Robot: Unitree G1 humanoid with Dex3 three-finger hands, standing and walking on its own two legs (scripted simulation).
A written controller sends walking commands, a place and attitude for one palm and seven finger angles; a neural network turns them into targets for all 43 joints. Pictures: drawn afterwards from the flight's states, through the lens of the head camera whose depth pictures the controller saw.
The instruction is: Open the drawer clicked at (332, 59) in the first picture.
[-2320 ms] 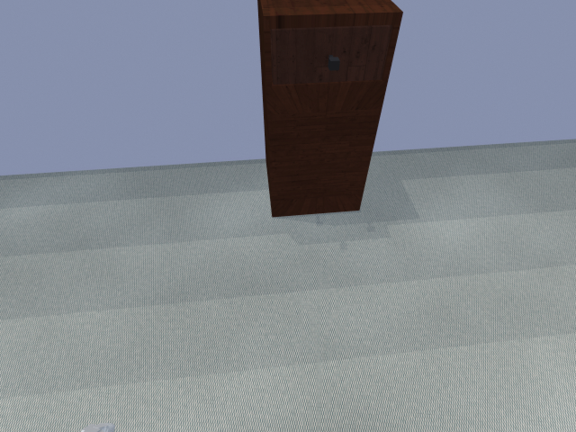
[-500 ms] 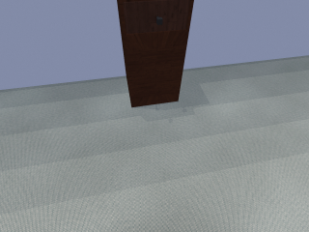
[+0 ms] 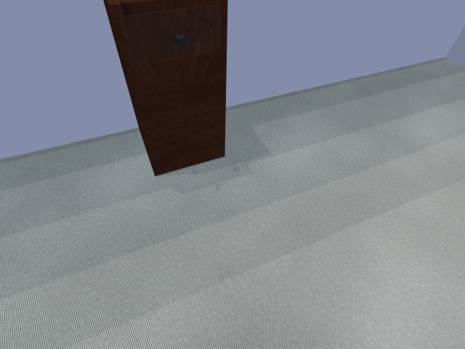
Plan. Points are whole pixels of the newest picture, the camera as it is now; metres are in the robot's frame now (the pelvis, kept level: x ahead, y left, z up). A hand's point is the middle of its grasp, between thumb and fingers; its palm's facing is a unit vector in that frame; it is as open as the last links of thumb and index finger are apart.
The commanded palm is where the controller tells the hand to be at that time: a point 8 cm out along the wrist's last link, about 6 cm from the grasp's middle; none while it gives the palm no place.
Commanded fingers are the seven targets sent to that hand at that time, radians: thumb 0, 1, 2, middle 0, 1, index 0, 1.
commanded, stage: walk to a spot facing it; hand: left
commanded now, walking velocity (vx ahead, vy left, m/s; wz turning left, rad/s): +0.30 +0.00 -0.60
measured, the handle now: (179, 39) +1.14 +0.35 -0.01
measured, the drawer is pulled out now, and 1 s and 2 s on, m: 0.00 0.00 0.00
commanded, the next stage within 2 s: turn to face it in 1.48 s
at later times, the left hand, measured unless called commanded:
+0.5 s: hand (192, 268) +0.32 +0.14 -0.19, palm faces -0.38 -0.92 -0.11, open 7.4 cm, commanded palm none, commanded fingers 0.00 0.90 0.90 -0.20 -0.30 -0.20 -0.30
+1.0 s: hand (205, 214) +0.48 +0.13 -0.18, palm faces -0.41 -0.89 -0.20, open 7.3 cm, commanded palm none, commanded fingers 0.00 0.90 0.90 -0.20 -0.30 -0.20 -0.30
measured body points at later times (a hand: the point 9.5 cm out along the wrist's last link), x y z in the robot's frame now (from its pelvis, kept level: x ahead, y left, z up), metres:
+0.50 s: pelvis +0.15 +0.01 -0.01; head +0.20 +0.03 +0.43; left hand +0.34 +0.18 -0.17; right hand -0.05 -0.14 -0.14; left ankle +0.01 +0.12 -0.74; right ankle +0.24 -0.14 -0.70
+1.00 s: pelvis +0.37 -0.04 -0.01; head +0.38 -0.03 +0.44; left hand +0.50 +0.18 -0.17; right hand +0.35 -0.31 -0.13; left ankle +0.51 +0.02 -0.74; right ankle +0.26 -0.11 -0.74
